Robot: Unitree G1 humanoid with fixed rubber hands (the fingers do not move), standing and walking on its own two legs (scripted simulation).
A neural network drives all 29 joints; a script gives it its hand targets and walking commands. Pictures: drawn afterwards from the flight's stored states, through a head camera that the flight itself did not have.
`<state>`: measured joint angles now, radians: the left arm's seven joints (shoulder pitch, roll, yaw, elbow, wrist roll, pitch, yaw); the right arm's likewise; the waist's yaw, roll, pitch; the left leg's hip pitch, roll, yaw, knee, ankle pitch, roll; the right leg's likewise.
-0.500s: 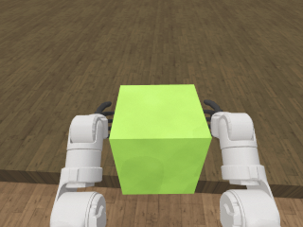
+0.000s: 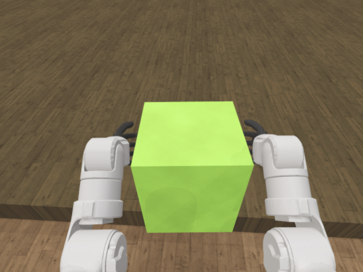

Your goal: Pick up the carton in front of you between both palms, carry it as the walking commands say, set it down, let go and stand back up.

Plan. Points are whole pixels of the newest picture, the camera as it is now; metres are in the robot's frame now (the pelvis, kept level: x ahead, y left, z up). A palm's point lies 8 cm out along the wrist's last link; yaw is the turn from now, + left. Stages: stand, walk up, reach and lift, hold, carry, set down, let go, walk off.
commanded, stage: carry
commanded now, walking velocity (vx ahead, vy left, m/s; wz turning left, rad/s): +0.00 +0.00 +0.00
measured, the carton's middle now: (189, 168) +0.36 +0.00 +0.05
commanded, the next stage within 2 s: none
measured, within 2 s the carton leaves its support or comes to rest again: neither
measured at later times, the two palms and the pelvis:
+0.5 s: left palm (119, 132) +0.37 +0.15 +0.16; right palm (259, 128) +0.38 -0.15 +0.16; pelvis +0.02 +0.00 +0.00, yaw +0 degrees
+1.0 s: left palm (125, 81) +0.55 +0.17 +0.18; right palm (236, 75) +0.58 -0.13 +0.18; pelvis +0.18 +0.00 +0.01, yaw -1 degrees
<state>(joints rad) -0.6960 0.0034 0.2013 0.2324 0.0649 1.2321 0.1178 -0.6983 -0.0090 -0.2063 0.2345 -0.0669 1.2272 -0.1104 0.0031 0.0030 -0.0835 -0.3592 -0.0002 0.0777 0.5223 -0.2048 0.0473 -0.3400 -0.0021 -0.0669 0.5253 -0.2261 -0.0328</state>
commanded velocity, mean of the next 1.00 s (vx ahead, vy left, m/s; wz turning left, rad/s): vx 0.37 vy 0.00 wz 0.00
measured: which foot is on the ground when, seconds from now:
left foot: down 0.00-0.82, up 0.84-1.00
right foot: down 0.00-1.00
